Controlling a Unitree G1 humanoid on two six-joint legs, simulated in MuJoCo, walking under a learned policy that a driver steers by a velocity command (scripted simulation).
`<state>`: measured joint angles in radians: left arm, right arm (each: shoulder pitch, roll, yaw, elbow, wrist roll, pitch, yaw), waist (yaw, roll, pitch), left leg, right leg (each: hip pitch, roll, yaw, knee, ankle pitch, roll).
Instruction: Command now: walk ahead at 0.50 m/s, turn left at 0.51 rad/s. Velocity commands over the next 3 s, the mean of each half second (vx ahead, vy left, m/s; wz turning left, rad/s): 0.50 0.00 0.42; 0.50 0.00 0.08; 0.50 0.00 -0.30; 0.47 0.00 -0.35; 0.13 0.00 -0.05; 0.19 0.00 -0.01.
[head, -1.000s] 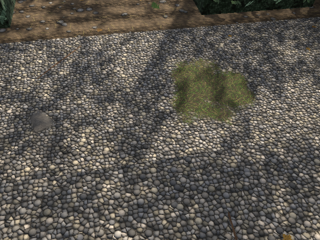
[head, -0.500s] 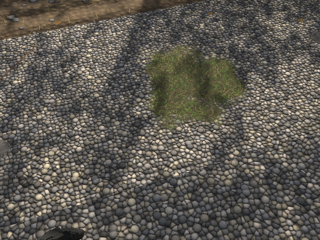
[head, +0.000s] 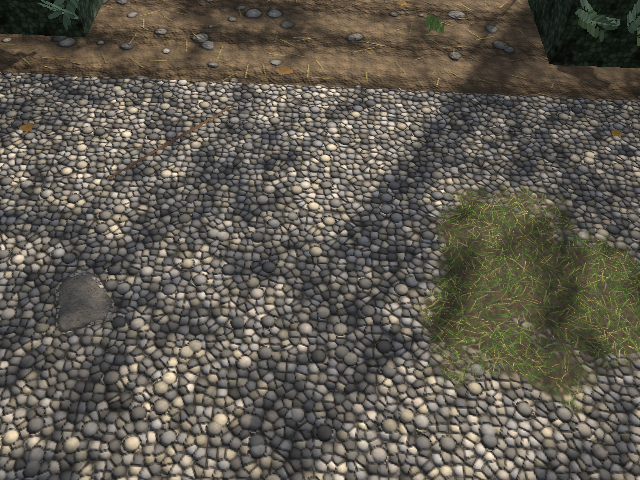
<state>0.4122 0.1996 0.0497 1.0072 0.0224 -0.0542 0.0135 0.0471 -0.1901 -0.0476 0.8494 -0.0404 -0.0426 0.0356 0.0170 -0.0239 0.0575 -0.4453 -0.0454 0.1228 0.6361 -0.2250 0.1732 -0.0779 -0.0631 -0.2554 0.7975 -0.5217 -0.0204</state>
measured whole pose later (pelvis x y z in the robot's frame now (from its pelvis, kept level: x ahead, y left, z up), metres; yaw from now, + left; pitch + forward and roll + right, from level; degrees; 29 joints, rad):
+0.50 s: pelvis +0.26 -0.02 +0.00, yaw +12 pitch +0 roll +0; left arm 0.21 0.26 0.06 0.84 0.04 -0.08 -0.03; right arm 0.35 -0.27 -0.08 0.90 -0.02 -0.06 -0.01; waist 0.00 0.01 0.01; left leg -0.23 -0.12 -0.11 0.99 -0.49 0.12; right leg -0.35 0.02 -0.05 0.72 -0.41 -0.04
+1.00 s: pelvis +0.55 +0.07 -0.10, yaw +11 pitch +1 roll -4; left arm 0.51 0.23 0.04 1.02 0.02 -0.06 0.03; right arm 0.01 -0.22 -0.04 0.84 -0.06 -0.09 0.03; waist 0.10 0.04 0.05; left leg -0.29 0.02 0.05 0.32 0.06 0.08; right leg -0.09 0.06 -0.02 1.26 -0.74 -0.08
